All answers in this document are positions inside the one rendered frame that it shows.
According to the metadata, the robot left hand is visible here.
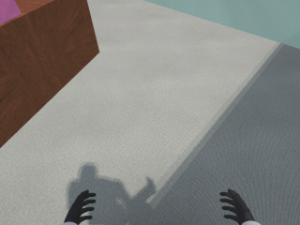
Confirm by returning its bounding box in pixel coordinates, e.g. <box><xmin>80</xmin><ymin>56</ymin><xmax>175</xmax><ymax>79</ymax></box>
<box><xmin>64</xmin><ymin>189</ymin><xmax>97</xmax><ymax>225</ymax></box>

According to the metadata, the pedestal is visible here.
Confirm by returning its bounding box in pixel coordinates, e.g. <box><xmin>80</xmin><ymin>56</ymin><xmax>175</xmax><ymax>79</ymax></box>
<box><xmin>0</xmin><ymin>0</ymin><xmax>99</xmax><ymax>148</ymax></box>

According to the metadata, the carton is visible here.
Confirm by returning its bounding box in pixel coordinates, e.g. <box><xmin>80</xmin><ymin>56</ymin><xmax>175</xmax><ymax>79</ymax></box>
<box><xmin>0</xmin><ymin>0</ymin><xmax>22</xmax><ymax>24</ymax></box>

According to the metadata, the robot right hand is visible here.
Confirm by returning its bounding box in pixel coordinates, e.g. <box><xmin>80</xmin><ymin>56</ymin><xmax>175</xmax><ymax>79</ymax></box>
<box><xmin>219</xmin><ymin>188</ymin><xmax>255</xmax><ymax>225</ymax></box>

